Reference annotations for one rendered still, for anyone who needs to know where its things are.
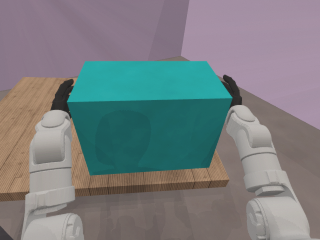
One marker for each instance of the carton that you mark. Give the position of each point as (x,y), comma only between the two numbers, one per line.
(147,116)

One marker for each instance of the robot right forearm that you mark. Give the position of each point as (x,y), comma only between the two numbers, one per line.
(263,173)

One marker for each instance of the robot left hand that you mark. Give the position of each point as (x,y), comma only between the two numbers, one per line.
(62,96)

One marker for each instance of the robot right hand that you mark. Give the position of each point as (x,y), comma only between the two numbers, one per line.
(233,90)

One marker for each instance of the right robot upper arm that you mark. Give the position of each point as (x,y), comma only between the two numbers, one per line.
(276,218)

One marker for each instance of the table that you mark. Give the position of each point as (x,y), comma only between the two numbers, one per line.
(24,106)

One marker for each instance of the robot left forearm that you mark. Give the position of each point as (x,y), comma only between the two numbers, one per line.
(50,163)

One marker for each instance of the left robot upper arm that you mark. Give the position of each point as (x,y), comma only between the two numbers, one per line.
(59,227)

